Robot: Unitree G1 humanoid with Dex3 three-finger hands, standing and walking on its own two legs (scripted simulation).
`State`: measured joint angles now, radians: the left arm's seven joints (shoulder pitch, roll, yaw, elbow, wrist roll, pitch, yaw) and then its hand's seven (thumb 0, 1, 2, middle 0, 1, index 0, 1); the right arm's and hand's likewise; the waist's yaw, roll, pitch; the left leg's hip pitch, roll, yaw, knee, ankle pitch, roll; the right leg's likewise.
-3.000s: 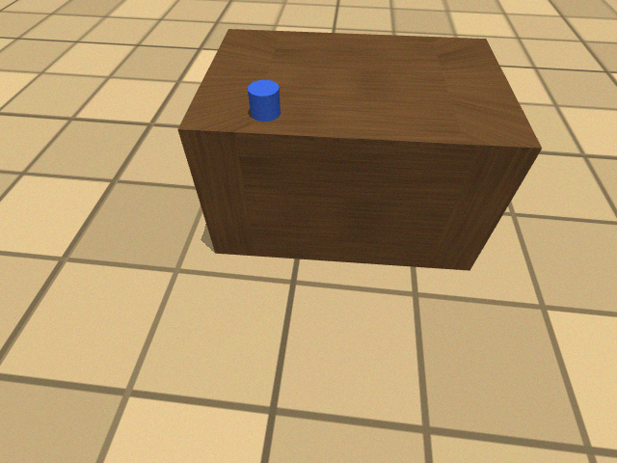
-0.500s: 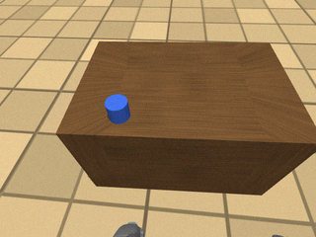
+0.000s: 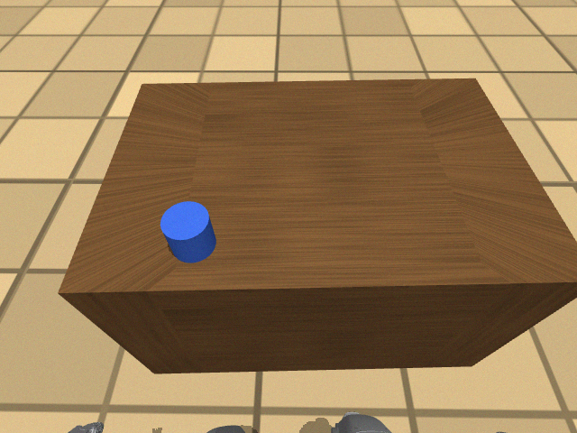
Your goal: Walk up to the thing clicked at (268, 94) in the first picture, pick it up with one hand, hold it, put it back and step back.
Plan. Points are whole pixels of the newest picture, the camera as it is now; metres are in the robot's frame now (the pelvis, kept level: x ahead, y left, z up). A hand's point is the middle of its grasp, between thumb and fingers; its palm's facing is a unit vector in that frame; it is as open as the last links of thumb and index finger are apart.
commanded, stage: walk up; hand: left
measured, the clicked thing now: (189, 232) +0.48 +0.20 -0.11
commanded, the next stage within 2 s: stand in 1.04 s
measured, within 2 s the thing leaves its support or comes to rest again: neither
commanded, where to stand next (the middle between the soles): +0.07 -0.01 m, yaw +1 degrees
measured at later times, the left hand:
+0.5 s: hand out of the picture +0.11 +0.25 -0.12, palm faces -0.01 -0.95 -0.32, open 7.4 cm
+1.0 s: hand out of the picture +0.09 +0.25 -0.12, palm faces +0.01 -0.95 -0.32, open 7.4 cm
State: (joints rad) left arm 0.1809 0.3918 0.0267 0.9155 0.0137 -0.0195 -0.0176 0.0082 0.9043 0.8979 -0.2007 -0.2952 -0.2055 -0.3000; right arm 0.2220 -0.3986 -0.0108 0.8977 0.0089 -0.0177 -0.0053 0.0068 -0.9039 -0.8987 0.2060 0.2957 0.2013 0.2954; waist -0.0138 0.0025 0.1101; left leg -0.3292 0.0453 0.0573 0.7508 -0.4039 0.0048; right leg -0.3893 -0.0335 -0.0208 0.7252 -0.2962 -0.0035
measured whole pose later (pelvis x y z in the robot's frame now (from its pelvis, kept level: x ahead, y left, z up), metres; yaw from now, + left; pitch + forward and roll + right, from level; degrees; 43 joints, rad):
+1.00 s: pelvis +0.02 +0.00 +0.04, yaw +0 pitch -2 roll +0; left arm 0.08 0.34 0.02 1.18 0.01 0.00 -0.02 0.01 0.90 0.90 -0.20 -0.30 -0.21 -0.30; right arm 0.07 -0.35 0.00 1.17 -0.01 -0.02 0.01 0.01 -0.90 -0.90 0.21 0.30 0.20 0.30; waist 0.01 0.00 0.04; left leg -0.10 0.03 0.05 0.31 -0.18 -0.01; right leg -0.16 -0.03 -0.03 0.31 -0.12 0.02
